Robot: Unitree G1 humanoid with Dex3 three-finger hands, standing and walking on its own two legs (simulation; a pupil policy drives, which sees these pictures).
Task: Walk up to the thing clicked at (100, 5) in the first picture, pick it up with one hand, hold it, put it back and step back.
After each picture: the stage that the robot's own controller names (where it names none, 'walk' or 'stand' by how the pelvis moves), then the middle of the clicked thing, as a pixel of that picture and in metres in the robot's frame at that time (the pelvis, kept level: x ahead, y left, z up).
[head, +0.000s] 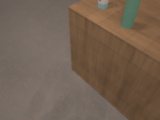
stand; out of the picture +1.00 -0.13 +0.05
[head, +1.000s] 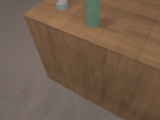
walk; out of the picture +0.89 +0.14 +0.08
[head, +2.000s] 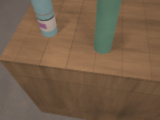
rise first; (43, 7) +0.58 +0.17 +0.12
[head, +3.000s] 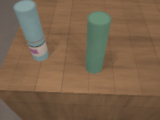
stand; (34, 34) +0.51 +0.21 +0.07
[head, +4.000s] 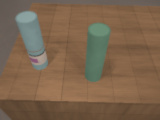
stand; (34, 44) +0.49 +0.20 +0.05
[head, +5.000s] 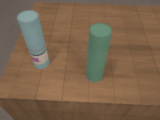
stand; (35, 43) +0.49 +0.20 +0.05
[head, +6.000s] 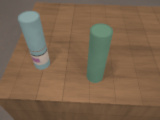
stand; (36, 43) +0.49 +0.20 +0.05
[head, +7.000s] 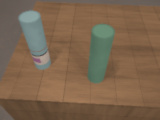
stand; (37, 43) +0.48 +0.19 +0.05
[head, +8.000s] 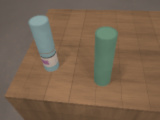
rise first; (46, 46) +0.49 +0.19 +0.05
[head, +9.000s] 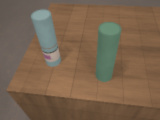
go down; (48, 41) +0.50 +0.19 +0.05
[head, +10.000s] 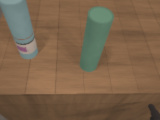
go down; (22, 30) +0.50 +0.18 +0.07
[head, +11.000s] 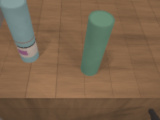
approach; (23, 33) +0.49 +0.18 +0.08
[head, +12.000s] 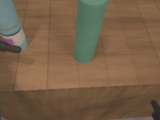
close in; (5, 19) +0.49 +0.20 +0.11
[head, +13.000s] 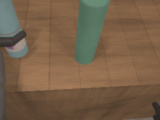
lift; (6, 24) +0.48 +0.20 +0.11
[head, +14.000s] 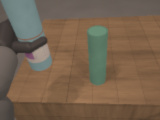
lift; (28, 29) +0.34 +0.15 +0.28
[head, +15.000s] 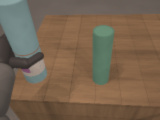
hold; (25, 44) +0.33 +0.17 +0.23
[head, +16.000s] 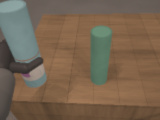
hold; (25, 50) +0.33 +0.17 +0.21
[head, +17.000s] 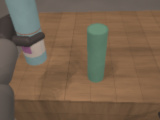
crouch; (27, 25) +0.39 +0.16 +0.24
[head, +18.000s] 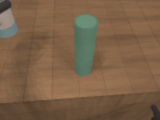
lower; out of the picture +0.50 +0.21 +0.25
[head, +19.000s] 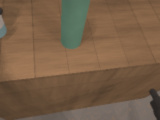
lower; out of the picture +0.54 +0.21 +0.14
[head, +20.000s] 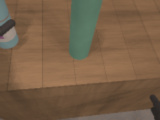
lower; out of the picture +0.51 +0.20 +0.12
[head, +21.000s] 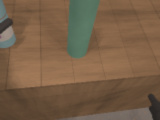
lower; out of the picture +0.51 +0.21 +0.12
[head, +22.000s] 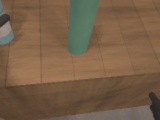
lower; out of the picture +0.52 +0.21 +0.13
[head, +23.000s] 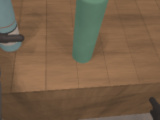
open; (1, 16) +0.49 +0.20 +0.12
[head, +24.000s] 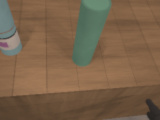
sink last; (0, 22) +0.48 +0.20 +0.11
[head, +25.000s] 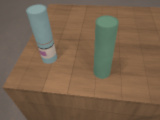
sink last; (43, 37) +0.51 +0.20 +0.09
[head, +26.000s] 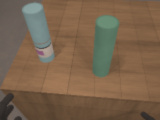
stand; (40, 36) +0.51 +0.20 +0.07
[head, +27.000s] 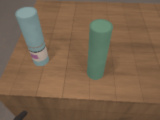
stand; (34, 40) +0.50 +0.21 +0.06
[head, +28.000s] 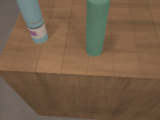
walk; (32, 16) +0.57 +0.21 +0.08
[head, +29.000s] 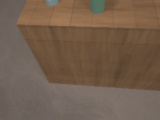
walk; out of the picture +0.82 +0.19 +0.07
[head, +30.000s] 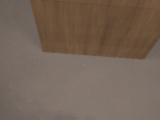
walk; out of the picture +1.17 +0.19 +0.07
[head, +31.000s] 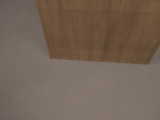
stand; out of the picture +1.23 +0.22 +0.07
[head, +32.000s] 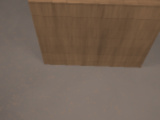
stand; out of the picture +1.22 +0.22 +0.05
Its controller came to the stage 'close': yes
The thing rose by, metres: 0.20
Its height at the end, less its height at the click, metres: +0.00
